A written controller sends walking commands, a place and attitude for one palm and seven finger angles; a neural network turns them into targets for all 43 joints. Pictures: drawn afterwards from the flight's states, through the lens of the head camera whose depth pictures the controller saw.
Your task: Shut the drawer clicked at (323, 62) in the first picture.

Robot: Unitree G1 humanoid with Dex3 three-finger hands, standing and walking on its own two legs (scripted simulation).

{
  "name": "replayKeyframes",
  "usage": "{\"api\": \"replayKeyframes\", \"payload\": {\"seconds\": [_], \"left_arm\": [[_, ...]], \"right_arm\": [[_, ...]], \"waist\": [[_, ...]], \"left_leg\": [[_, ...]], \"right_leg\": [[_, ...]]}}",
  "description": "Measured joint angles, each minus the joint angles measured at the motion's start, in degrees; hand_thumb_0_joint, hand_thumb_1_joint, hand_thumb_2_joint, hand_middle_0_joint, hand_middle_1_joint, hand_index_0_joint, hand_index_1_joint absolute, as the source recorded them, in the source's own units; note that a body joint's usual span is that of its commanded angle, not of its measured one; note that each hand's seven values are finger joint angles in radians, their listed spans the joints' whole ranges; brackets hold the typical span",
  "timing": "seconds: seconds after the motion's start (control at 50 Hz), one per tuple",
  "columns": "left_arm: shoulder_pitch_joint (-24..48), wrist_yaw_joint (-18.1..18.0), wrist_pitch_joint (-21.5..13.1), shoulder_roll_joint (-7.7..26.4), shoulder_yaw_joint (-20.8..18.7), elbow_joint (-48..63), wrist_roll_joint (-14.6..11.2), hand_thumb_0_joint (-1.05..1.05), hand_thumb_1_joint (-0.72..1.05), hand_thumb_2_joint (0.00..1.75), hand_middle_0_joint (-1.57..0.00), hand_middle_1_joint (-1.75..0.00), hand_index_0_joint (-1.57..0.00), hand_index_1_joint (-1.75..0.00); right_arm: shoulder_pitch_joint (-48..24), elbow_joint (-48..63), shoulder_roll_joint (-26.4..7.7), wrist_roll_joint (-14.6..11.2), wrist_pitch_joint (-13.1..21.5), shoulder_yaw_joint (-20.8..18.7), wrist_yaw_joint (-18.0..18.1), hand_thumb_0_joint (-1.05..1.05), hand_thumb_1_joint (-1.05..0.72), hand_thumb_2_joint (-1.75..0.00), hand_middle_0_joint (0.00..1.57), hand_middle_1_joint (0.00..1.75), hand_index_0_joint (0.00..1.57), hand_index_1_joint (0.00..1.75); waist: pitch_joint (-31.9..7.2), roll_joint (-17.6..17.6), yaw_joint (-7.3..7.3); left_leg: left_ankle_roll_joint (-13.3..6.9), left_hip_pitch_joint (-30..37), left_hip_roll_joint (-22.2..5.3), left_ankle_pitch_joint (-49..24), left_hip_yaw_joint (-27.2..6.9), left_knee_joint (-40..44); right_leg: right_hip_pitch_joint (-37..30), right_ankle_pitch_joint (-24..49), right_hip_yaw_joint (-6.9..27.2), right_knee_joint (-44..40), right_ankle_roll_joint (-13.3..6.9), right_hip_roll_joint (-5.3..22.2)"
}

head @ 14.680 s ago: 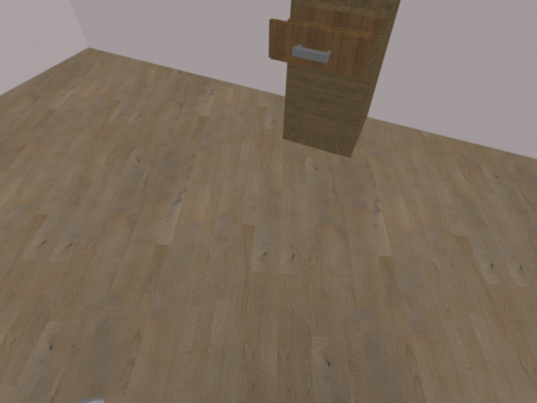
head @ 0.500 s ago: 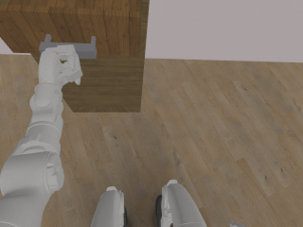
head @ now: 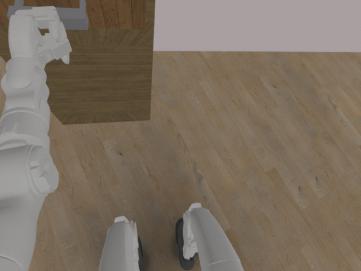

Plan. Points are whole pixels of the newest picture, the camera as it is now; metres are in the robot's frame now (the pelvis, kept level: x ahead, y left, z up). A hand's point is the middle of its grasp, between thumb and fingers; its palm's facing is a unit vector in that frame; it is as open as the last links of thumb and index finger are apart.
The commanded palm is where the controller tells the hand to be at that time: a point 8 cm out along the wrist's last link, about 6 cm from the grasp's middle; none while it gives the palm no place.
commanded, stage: push the drawer shut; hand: left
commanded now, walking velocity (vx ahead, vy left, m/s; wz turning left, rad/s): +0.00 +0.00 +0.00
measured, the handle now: (51, 10) +0.64 +0.19 +0.06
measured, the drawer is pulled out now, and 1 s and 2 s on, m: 0.03 0.00 0.00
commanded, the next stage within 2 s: pull the fist back off the drawer in 0.56 s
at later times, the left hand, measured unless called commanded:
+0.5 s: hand (55, 24) +0.61 +0.18 +0.06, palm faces -0.01 -1.00 -0.04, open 3.2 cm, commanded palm +0.64 +0.17 +0.06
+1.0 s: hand (54, 23) +0.61 +0.18 +0.06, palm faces -0.01 -1.00 -0.04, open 3.3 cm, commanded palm +0.61 +0.16 +0.06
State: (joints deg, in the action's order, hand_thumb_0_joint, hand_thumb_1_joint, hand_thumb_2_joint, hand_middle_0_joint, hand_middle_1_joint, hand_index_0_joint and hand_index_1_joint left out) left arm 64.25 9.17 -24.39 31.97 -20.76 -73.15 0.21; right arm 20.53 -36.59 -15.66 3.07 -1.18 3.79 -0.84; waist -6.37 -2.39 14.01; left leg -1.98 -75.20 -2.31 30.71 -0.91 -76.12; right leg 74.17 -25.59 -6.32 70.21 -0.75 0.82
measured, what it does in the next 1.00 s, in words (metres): stands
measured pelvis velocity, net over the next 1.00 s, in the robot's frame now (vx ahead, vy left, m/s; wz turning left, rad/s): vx -0.01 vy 0.01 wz -0.02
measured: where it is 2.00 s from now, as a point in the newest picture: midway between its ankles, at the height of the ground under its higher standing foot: (161, 261)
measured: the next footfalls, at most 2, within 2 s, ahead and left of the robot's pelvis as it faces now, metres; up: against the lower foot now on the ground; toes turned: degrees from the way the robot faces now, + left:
none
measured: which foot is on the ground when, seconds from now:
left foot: down 0.00-1.00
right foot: down 0.00-1.00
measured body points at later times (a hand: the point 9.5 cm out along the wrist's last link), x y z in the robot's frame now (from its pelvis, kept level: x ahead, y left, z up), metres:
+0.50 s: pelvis +0.00 +0.00 -0.01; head +0.21 +0.05 +0.38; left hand +0.60 +0.23 +0.07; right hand -0.05 -0.25 -0.10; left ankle +0.03 +0.10 -0.61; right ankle +0.06 -0.12 -0.61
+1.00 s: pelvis -0.01 +0.01 -0.02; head +0.21 +0.06 +0.37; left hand +0.60 +0.23 +0.07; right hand -0.06 -0.24 -0.09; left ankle +0.03 +0.10 -0.61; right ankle +0.06 -0.12 -0.61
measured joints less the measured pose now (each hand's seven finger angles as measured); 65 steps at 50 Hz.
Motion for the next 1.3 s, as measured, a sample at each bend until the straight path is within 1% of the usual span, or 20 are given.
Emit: {"api": "replayKeyframes", "payload": {"seconds": [0.24, 0.32, 0.48, 0.64, 0.72, 0.86, 0.96, 1.04, 1.16, 1.3], "left_arm": [[7.4, 1.0, 3.3, 5.8, -1.7, -3.1, 2.6, 0.02, 0.73, 0.93, -1.4, -1.6, -1.4, -1.6], [8.5, 2.6, 3.7, 7.3, -2.3, -3.4, 3.3, 0.0, 0.66, 0.93, -1.4, -1.6, -1.4, -1.6], [11.3, 2.0, 5.8, 8.7, -0.4, -3.6, 3.6, -0.01, 0.56, 0.9, -1.4, -1.6, -1.4, -1.6], [13.9, 1.5, 7.0, 10.4, 1.8, -4.8, 3.8, 0.01, 0.51, 0.89, -1.4, -1.6, -1.4, -1.6], [14.9, 1.0, 7.5, 10.7, 2.7, -4.9, 3.8, 0.02, 0.5, 0.89, -1.4, -1.6, -1.4, -1.6], [15.6, 0.7, 8.2, 10.6, 2.6, -4.5, 4.5, 0.02, 0.5, 0.88, -1.4, -1.6, -1.4, -1.6], [15.1, 0.6, 8.6, 9.9, 2.1, -3.6, 4.7, 0.02, 0.51, 0.88, -1.4, -1.6, -1.4, -1.6], [13.2, 0.0, 8.7, 8.4, 1.6, -1.7, 4.2, 0.03, 0.56, 0.88, -1.4, -1.6, -1.4, -1.6], [8.7, -0.5, 8.1, 5.7, -0.1, 1.1, 3.2, 0.02, 0.65, 0.89, -1.4, -1.6, -1.4, -1.6], [1.6, -0.8, 6.0, 2.3, -2.6, 4.7, 1.3, 0.02, 0.78, 0.89, -1.4, -1.6, -1.4, -1.6]], "right_arm": [[1.1, 0.8, 0.2, 0.5, -0.5, 1.3, -0.4, 0.0, -0.91, -0.9, 0.2, 0.3, 0.2, 0.3], [1.9, 0.9, 0.5, 0.6, -0.7, 1.6, -0.5, 0.0, -0.91, -0.9, 0.2, 0.3, 0.2, 0.3], [2.3, 0.1, 1.1, 1.0, -0.2, 2.2, -0.6, 0.0, -0.91, -0.9, 0.2, 0.3, 0.2, 0.3], [2.1, -0.4, 0.9, 1.1, 1.5, 2.7, 0.0, 0.0, -0.91, -0.9, 0.2, 0.3, 0.2, 0.3], [2.1, -0.8, 0.8, 1.1, 2.4, 2.9, 0.2, 0.0, -0.91, -0.9, 0.2, 0.3, 0.2, 0.3], [2.5, -0.6, 0.8, 1.4, 2.8, 2.9, 0.0, 0.0, -0.91, -0.9, 0.2, 0.3, 0.2, 0.3], [3.0, -0.3, 1.1, 1.6, 2.4, 2.7, -0.6, 0.0, -0.91, -0.9, 0.2, 0.3, 0.2, 0.3], [3.4, -0.3, 1.5, 1.6, 1.9, 2.3, -1.4, 0.0, -0.91, -0.9, 0.2, 0.3, 0.2, 0.3], [3.6, 0.2, 1.6, 1.2, 0.8, 2.0, -2.1, 0.0, -0.91, -0.9, 0.2, 0.3, 0.2, 0.3], [2.7, 1.4, 1.4, 0.5, -0.7, 1.1, -2.7, 0.0, -0.91, -0.9, 0.2, 0.3, 0.2, 0.3]], "waist": [[0.6, -0.3, 2.55], [0.7, -0.3, 2.75], [0.8, -0.1, 3.34], [0.7, 0.1, 4.55], [0.7, 0.2, 4.89], [0.8, 0.3, 5.15], [1.0, 0.2, 4.9], [0.9, 0.1, 4.24], [0.7, -0.1, 3.24], [0.5, -0.5, 1.88]], "left_leg": [[-0.2, -3.7, -0.7, 0.6, -0.5, -1.8], [-0.2, -4.7, -0.8, 0.8, -0.7, -2.3], [-0.2, -6.3, -0.4, 0.4, -1.6, -2.8], [-0.4, -7.9, -0.2, -0.3, -2.1, -3.1], [-0.5, -8.4, -0.1, -0.6, -2.1, -3.2], [-0.7, -8.9, 0.0, -0.8, -2.2, -3.4], [-0.7, -8.8, 0.0, -0.7, -2.2, -3.5], [-0.6, -8.0, -0.1, -0.6, -2.1, -3.2], [-0.6, -5.5, -0.3, -0.3, -1.5, -1.8], [-0.5, -1.1, -1.0, 0.6, -0.1, 0.5]], "right_leg": [[3.3, 0.0, -0.4, 0.7, 0.1, -0.7], [4.1, 0.0, -0.6, 0.9, 0.2, -0.8], [5.0, 0.4, -1.4, 0.9, 0.2, -0.5], [6.1, 1.1, -1.9, 0.7, 0.3, -0.4], [6.5, 1.4, -1.9, 0.6, 0.4, -0.3], [6.9, 1.7, -2.0, 0.6, 0.6, -0.2], [6.7, 1.7, -2.0, 0.7, 0.6, -0.3], [6.0, 1.6, -1.8, 0.4, 0.6, -0.3], [4.0, 1.3, -1.1, -0.6, 0.6, -0.6], [0.6, 0.7, 0.2, -2.2, 0.7, -1.3]]}}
